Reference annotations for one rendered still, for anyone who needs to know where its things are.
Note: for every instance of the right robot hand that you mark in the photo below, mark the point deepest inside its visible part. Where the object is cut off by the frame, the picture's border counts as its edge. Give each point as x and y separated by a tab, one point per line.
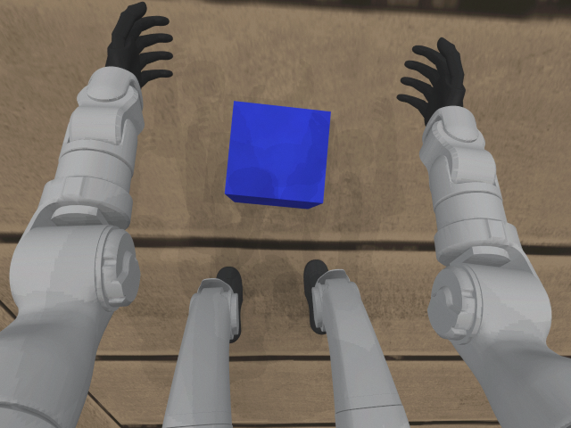
447	80

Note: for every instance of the robot left upper arm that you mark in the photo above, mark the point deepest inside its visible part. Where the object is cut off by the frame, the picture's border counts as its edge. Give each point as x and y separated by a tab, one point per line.
67	282

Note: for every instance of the left robot hand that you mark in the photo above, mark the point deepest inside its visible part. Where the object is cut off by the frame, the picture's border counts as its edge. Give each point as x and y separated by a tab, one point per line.
125	49

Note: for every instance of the left robot thigh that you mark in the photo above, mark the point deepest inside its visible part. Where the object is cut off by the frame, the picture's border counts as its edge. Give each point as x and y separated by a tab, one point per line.
200	391

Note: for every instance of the right robot forearm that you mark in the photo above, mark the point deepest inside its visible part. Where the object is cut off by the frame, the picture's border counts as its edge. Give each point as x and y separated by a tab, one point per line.
470	218

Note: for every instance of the robot thigh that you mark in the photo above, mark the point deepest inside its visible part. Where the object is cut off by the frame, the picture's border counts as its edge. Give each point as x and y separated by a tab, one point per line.
200	391
364	391

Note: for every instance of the right robot thigh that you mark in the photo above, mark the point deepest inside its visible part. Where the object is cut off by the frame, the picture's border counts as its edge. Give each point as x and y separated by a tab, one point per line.
364	391

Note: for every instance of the carton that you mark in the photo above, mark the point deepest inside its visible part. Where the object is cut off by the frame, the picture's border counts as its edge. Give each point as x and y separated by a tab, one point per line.
277	155

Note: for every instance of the left robot forearm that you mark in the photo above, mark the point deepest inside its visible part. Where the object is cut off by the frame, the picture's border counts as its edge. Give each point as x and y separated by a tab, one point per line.
97	159

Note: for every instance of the robot right upper arm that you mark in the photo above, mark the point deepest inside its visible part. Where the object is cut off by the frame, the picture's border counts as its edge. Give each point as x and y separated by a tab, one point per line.
498	319

